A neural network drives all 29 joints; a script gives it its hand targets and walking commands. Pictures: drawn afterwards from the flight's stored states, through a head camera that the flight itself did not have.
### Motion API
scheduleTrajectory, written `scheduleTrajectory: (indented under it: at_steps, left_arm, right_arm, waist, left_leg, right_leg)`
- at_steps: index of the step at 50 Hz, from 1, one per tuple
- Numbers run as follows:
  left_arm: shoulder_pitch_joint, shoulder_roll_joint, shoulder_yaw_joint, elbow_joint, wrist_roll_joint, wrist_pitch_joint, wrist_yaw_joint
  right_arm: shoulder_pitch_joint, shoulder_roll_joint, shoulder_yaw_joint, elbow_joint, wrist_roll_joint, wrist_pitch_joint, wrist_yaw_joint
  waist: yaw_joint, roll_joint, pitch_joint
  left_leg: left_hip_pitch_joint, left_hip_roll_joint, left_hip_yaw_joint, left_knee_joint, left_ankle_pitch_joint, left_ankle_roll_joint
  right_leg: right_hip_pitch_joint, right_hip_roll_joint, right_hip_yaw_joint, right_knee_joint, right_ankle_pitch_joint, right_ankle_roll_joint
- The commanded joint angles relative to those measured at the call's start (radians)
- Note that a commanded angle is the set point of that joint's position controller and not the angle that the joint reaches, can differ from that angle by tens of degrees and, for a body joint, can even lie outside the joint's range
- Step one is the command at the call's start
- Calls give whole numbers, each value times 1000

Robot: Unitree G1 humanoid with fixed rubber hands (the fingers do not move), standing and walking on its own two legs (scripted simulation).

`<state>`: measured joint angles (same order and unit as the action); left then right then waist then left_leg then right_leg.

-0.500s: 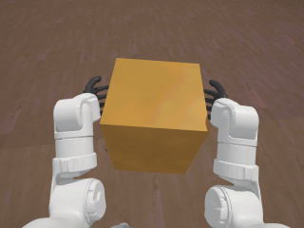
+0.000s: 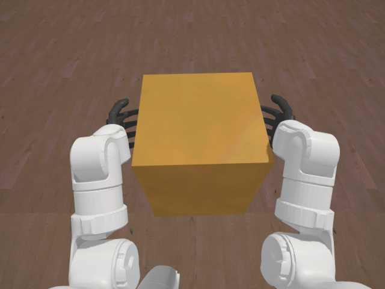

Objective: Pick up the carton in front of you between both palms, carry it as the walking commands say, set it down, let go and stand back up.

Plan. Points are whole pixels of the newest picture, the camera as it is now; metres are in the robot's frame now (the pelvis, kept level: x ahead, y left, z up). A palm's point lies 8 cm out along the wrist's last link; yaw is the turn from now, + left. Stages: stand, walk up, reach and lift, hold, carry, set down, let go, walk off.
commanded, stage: carry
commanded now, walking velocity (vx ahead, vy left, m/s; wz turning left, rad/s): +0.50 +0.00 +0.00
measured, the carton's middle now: (198, 151) +0.37 +0.05 +0.07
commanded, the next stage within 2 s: none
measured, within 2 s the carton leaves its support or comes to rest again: neither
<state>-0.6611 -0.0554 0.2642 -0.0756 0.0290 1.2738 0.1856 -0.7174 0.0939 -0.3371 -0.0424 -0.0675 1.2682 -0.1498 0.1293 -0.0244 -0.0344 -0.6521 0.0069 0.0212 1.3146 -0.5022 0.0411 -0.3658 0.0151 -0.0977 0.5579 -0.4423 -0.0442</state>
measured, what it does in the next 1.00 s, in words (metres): climbs: left foot 0.05 m higher, then right foot 0.04 m higher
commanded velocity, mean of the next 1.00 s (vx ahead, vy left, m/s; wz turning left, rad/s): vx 0.50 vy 0.00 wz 0.00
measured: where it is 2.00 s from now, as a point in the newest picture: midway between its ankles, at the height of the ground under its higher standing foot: (216, 109)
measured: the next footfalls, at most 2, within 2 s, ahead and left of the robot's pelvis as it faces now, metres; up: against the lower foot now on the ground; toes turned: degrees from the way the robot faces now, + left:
left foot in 0.20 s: +0.31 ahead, +0.12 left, +0.05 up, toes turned +5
right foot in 0.54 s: +0.54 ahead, -0.10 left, +0.08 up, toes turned -5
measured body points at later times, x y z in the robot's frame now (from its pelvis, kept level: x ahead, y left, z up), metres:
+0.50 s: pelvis +0.32 +0.02 +0.05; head +0.35 +0.01 +0.50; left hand +0.72 +0.11 +0.19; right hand +0.67 -0.19 +0.19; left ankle +0.26 +0.11 -0.68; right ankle +0.45 -0.10 -0.63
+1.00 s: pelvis +0.66 +0.00 +0.08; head +0.64 +0.01 +0.53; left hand +1.03 +0.15 +0.25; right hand +1.01 -0.15 +0.25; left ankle +0.75 +0.07 -0.64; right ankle +0.52 -0.10 -0.60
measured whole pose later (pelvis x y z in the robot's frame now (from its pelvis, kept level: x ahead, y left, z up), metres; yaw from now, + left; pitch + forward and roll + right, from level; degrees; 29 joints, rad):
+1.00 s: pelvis +0.66 +0.00 +0.08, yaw -1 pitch +3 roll +0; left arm -0.74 -0.02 0.28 0.10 0.02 1.26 0.17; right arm -0.70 0.09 -0.30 0.01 -0.12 1.28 -0.14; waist 0.00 0.00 -0.11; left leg -0.48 -0.01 0.15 0.59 -0.14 0.10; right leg -0.22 -0.02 -0.08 0.86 -0.46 0.00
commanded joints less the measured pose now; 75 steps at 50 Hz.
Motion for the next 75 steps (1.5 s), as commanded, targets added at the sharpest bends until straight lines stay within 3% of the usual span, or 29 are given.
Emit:
scheduleTrajectory:
  at_steps: [1, 5, 7, 8, 9, 10, 13, 22, 25, 26, 27, 28, 30, 32, 41, 45, 46, 47, 48, 49, 52, 56, 61, 67, 68, 69, 70, 71, 75]
  left_arm:
    - [-895, -934, -702, -116, -478, -34, -180]
    - [-795, -889, -641, 12, -428, -17, -172]
    - [-748, -895, -623, 70, -391, -9, -171]
    - [-734, -884, -600, 94, -361, -3, -167]
    - [-712, -892, -568, 102, -336, 0, -162]
    - [-731, -883, -547, 94, -319, -1, -159]
    - [-687, -901, -484, 84, -225, -19, -140]
    - [-578, -771, -511, -2, -97, -56, -87]
    - [-599, -745, -536, -30, -130, -42, -88]
    - [-575, -734, -534, -4, -144, -33, -90]
    - [-575, -707, -533, 8, -158, -26, -89]
    - [-579, -734, -550, 8, -178, -22, -94]
    - [-699, -829, -627, -96, -274, -13, -118]
    - [-820, -914, -702, -161, -371, -15, -143]
    - [-787, -906, -645, 10, -433, -13, -176]
    - [-725, -911, -600, 115, -363, -11, -175]
    - [-724, -907, -583, 122, -338, -9, -170]
    - [-732, -904, -564, 117, -315, -9, -163]
    - [-731, -889, -538, 92, -299, -8, -156]
    - [-736, -892, -521, 104, -286, -2, -145]
    - [-697, -883, -477, 117, -209, -10, -115]
    - [-621, -882, -489, 123, -146, -33, -92]
    - [-501, -925, -527, 159, -114, -65, -109]
    - [-486, -1028, -665, 44, -215, -114, -151]
    - [-454, -1037, -685, 27, -232, -119, -158]
    - [-391, -1040, -694, 16, -240, -125, -165]
    - [-363, -1028, -705, -6, -248, -130, -171]
    - [-308, -1047, -725, -34, -261, -131, -180]
    - [-233, -1166, -847, -255, -335, -158, -225]
  right_arm:
    - [-554, 728, 549, -17, 128, -17, 30]
    - [-521, 695, 560, 25, 127, 4, 28]
    - [-525, 714, 569, 49, 152, 11, 40]
    - [-520, 725, 573, 69, 171, 11, 48]
    - [-544, 729, 591, 59, 200, 5, 56]
    - [-565, 777, 610, 62, 230, -3, 67]
    - [-782, 947, 742, -101, 385, -25, 106]
    - [-745, 940, 777, -110, 498, -58, 135]
    - [-715, 883, 758, -108, 470, -41, 127]
    - [-708, 847, 739, -92, 449, -29, 119]
    - [-681, 829, 719, -81, 425, -15, 114]
    - [-665, 807, 688, -59, 396, -4, 106]
    - [-646, 817, 643, -46, 350, -1, 87]
    - [-599, 806, 586, -48, 268, -5, 74]
    - [-516, 701, 549, 27, 122, 6, 33]
    - [-547, 744, 568, 65, 171, 11, 60]
    - [-567, 762, 580, 67, 195, 9, 68]
    - [-606, 775, 603, 48, 226, 5, 77]
    - [-649, 797, 625, 27, 261, -1, 86]
    - [-693, 848, 643, 9, 299, -2, 95]
    - [-829, 932, 712, -45, 418, -13, 119]
    - [-761, 955, 701, -12, 445, -40, 136]
    - [-577, 992, 673, 89, 385, -73, 157]
    - [-461, 1004, 722, -11, 329, -124, 156]
    - [-406, 983, 728, -25, 310, -127, 152]
    - [-377, 968, 743, -56, 298, -128, 151]
    - [-303, 977, 761, -82, 287, -125, 153]
    - [-234, 954, 761, -91, 271, -127, 152]
    - [-121, 1060, 831, -278, 265, -161, 162]
  waist:
    - [-44, -69, -396]
    - [-76, -135, -371]
    - [-205, -139, -466]
    - [-270, -26, -554]
    - [-256, 298, -606]
    - [-233, 371, -550]
    - [-214, 13, -432]
    - [-206, 168, -384]
    - [-76, 151, -479]
    - [-18, 29, -560]
    - [-12, -249, -633]
    - [-35, -341, -592]
    - [-25, -63, -507]
    - [-52, 49, -487]
    - [-40, -123, -367]
    - [-175, -122, -437]
    - [-221, -44, -491]
    - [-242, 149, -507]
    - [-199, 315, -459]
    - [-193, 204, -409]
    - [-171, 9, -350]
    - [-194, 157, -381]
    - [-206, 139, -330]
    - [-141, 228, -420]
    - [-92, 173, -494]
    - [-55, 35, -549]
    - [-93, -221, -606]
    - [-98, -185, -627]
    - [-111, -1, -493]
  left_leg:
    - [-192, 34, 39, -237, 37, 1]
    - [114, -35, 167, -529, 112, 29]
    - [490, -124, 258, -643, 146, 57]
    - [777, -31, 96, -702, 81, 100]
    - [943, 264, -459, -847, -58, 229]
    - [949, 335, -777, -972, 85, 316]
    - [775, 287, -502, -858, 373, 261]
    - [615, 198, -117, -952, 401, 155]
    - [458, 183, 37, -709, 689, 89]
    - [299, 134, 107, -465, 652, 36]
    - [84, 28, 96, -179, 323, -28]
    - [-149, -91, 18, -1, -53, -32]
    - [-209, 1, -67, 150, -54, -9]
    - [-185, 32, -76, 53, 10, 4]
    - [63, -18, 118, -602, 210, -4]
    - [513, -110, 233, -796, 311, 23]
    - [724, -32, 143, -796, 240, 54]
    - [894, 185, -227, -849, 27, 139]
    - [912, 362, -627, -970, 207, 217]
    - [828, 351, -621, -973, 295, 263]
    - [657, 294, -413, -969, 365, 182]
    - [743, 249, -259, -982, 613, 159]
    - [840, 186, -92, -976, 912, 112]
    - [784, 137, 121, -716, 1299, -1]
    - [669, 114, 149, -536, 1159, -35]
    - [408, 71, 100, -317, 826, -56]
    - [101, -52, 72, -75, 59, -67]
    - [-22, -61, -21, 78, 3, -36]
    - [-10, 68, -49, -189, 155, -37]
  right_leg:
    - [476, -267, 358, -218, 326, -185]
    - [312, -226, 175, -224, 494, -139]
    - [200, -202, 56, 28, 831, -78]
    - [20, -159, -2, 308, 737, -13]
    - [-238, -43, 19, 612, 236, 53]
    - [-438, 62, 85, 816, -131, 49]
    - [-508, -41, 157, 919, -78, 8]
    - [-222, -28, -5, 201, 89, 2]
    - [241, 80, -155, 46, 140, -17]
    - [515, 15, -37, 29, 92, -52]
    - [678, -267, 489, -84, -97, -161]
    - [757, -351, 824, -221, 62, -272]
    - [627, -306, 680, -114, 419, -250]
    - [539, -291, 527, -104, 394, -197]
    - [355, -222, 216, -226, 379, -126]
    - [245, -175, 33, 55, 784, -34]
    - [110, -153, -5, 252, 691, 7]
    - [-154, -86, 11, 511, 348, 44]
    - [-396, 46, 37, 730, -104, 61]
    - [-431, -4, 129, 832, -68, 25]
    - [-387, -80, 141, 693, 47, 10]
    - [-403, -61, 65, 493, 136, 36]
    - [-393, -31, -23, 152, 309, 40]
    - [124, 73, -170, -171, 528, -13]
    - [365, 30, -141, -186, 565, -21]
    - [620, -122, 101, -127, 635, -69]
    - [820, -378, 509, -110, 823, -192]
    - [848, -416, 623, -168, 778, -259]
    - [597, -334, 342, -254, 665, -156]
